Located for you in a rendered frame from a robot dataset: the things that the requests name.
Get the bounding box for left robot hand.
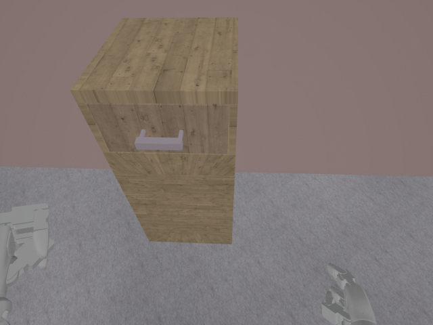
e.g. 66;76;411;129
0;203;54;297

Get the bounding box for cabinet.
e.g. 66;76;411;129
70;18;238;244

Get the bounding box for handle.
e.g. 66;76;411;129
135;129;183;150

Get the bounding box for right robot hand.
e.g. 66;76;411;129
321;263;376;325

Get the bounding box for drawer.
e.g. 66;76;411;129
87;103;229;154

